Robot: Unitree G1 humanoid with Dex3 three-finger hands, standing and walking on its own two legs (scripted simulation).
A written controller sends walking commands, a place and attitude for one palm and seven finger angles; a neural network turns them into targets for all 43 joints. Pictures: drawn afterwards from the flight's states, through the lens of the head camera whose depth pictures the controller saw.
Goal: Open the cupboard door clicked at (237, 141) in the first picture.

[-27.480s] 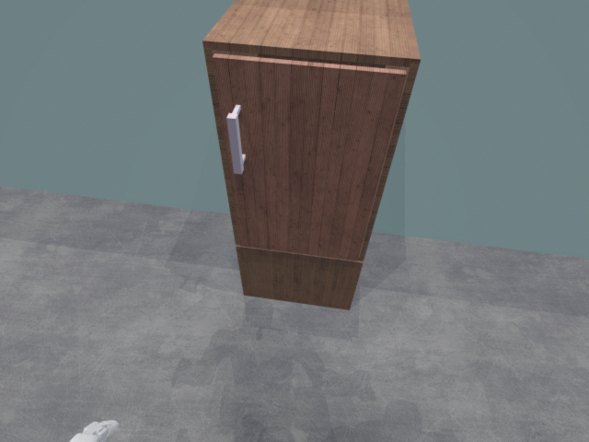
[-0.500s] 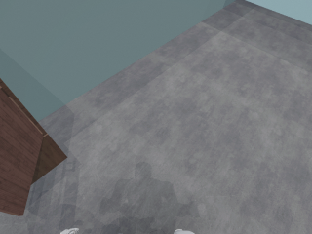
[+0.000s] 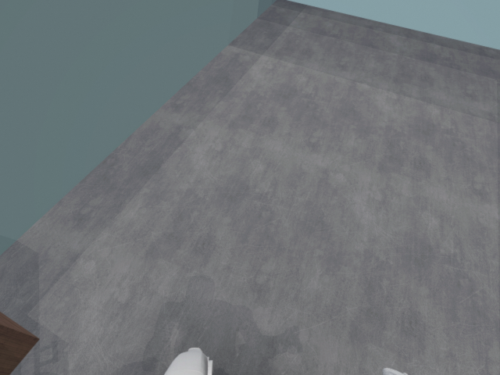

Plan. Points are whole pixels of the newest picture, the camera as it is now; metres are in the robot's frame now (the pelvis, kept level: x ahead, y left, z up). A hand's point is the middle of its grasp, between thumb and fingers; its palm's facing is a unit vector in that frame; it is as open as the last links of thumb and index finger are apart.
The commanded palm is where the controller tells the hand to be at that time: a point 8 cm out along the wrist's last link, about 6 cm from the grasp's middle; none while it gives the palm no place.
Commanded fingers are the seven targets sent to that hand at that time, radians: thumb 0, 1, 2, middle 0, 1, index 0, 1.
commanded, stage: walk to a spot facing it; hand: left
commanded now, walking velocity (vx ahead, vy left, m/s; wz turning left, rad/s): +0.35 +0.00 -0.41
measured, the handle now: out of the picture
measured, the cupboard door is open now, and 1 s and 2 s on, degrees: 50 50 50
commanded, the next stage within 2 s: turn to face it in 1.02 s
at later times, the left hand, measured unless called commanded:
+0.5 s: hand (213, 238) +0.41 +0.11 -0.16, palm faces -0.29 -0.92 -0.25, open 7.4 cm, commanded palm none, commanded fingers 0.00 0.90 0.90 -0.20 -0.30 -0.20 -0.30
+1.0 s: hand (221, 233) +0.44 +0.10 -0.20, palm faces -0.20 -0.97 -0.16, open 7.3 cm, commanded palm none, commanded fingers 0.00 0.90 0.90 -0.20 -0.30 -0.20 -0.30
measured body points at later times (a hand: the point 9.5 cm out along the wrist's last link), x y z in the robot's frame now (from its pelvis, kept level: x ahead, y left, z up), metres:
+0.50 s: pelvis +0.21 -0.04 -0.03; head +0.25 -0.07 +0.42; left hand +0.42 +0.16 -0.14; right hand +0.07 -0.25 -0.18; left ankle +0.13 +0.14 -0.72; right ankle +0.26 -0.14 -0.75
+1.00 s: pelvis +0.46 -0.09 -0.02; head +0.48 -0.07 +0.42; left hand +0.46 +0.15 -0.19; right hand +0.52 -0.35 -0.15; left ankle +0.56 -0.02 -0.74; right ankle +0.28 -0.15 -0.69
